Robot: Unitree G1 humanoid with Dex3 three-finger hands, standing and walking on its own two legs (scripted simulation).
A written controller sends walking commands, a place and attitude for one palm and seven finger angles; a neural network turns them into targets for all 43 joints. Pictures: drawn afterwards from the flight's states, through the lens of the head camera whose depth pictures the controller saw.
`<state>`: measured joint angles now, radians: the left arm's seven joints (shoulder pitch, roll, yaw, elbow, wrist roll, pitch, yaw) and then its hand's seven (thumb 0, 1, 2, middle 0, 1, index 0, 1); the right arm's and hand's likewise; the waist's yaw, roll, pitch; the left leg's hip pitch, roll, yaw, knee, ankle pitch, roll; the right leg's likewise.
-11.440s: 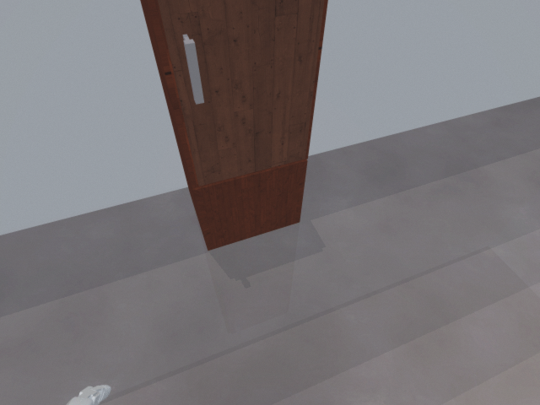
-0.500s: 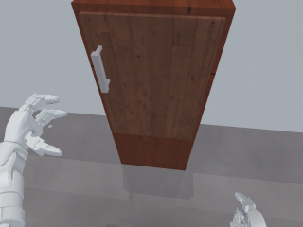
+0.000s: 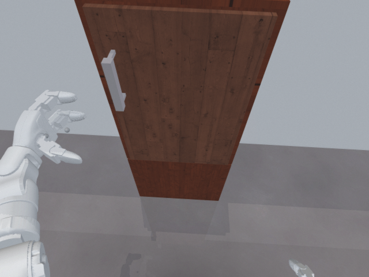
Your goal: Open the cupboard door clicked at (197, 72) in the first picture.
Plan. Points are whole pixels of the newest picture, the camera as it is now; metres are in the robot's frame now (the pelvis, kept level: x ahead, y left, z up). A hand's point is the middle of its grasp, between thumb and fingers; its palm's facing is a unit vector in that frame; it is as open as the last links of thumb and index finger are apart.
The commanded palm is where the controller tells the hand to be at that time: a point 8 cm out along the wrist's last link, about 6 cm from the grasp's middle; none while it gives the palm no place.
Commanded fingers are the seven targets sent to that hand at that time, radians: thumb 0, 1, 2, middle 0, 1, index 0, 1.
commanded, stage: move the hooked fingers beside the handle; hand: left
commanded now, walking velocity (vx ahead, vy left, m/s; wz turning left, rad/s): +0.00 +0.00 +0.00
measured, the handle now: (116, 81) +0.56 +0.19 +0.10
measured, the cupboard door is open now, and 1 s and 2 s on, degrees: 0 0 0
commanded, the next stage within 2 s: slide the fingers in behind the handle in 1.72 s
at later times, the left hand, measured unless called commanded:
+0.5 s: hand (82, 109) +0.44 +0.24 +0.11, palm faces -0.03 -1.00 +0.01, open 14.0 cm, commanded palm +0.43 +0.30 +0.11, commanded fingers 0.00 -0.50 0.30 -0.30 -1.20 -0.30 -1.20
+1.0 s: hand (88, 89) +0.51 +0.25 +0.12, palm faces -0.03 -1.00 -0.01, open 14.0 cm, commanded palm +0.49 +0.30 +0.10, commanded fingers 0.00 -0.50 0.30 -0.30 -1.20 -0.30 -1.20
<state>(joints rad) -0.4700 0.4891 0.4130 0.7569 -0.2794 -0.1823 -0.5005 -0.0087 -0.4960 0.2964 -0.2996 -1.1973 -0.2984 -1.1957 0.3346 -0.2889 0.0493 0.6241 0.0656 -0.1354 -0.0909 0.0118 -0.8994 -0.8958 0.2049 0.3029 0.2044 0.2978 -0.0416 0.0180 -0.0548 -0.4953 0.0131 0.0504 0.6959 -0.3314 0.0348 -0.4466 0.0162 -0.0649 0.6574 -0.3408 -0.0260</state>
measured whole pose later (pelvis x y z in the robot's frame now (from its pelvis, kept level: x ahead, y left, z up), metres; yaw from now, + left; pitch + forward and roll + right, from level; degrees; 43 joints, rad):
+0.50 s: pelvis -0.01 +0.01 -0.01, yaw +0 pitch +11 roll -2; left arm -0.78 0.54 0.38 1.07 -0.19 -0.26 -0.42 -0.01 -0.50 0.30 -0.30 -1.20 -0.30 -1.20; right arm 0.35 -0.29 0.06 0.64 0.04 -0.07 -0.07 0.01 -0.90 -0.90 0.21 0.30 0.21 0.30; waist -0.10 0.01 -0.05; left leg -0.61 0.01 0.05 0.75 -0.33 0.05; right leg -0.55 0.01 -0.07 0.70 -0.34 -0.01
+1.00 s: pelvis +0.00 +0.00 -0.02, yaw -1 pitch +17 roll -3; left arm -0.98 0.75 0.46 1.27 -0.12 -0.27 -0.47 -0.01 -0.50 0.30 -0.30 -1.20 -0.30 -1.20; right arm 0.44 -0.31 0.05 0.64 0.03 0.03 -0.07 0.01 -0.90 -0.90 0.21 0.30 0.20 0.30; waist -0.18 0.01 -0.06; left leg -0.75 0.05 0.04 0.82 -0.36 0.03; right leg -0.69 0.05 -0.07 0.74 -0.35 -0.03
